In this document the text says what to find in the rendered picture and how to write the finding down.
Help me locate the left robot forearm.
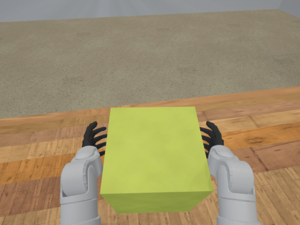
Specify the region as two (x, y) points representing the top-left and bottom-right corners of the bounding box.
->
(59, 146), (103, 225)

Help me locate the right robot forearm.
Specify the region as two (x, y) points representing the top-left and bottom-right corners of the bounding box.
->
(208, 145), (262, 225)

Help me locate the right robot hand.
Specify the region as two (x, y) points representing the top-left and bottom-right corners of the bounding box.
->
(200, 121), (224, 158)

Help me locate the left robot hand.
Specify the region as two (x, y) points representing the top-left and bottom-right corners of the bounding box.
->
(82, 121), (107, 156)

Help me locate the carton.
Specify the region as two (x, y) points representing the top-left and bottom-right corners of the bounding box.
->
(100, 106), (214, 214)

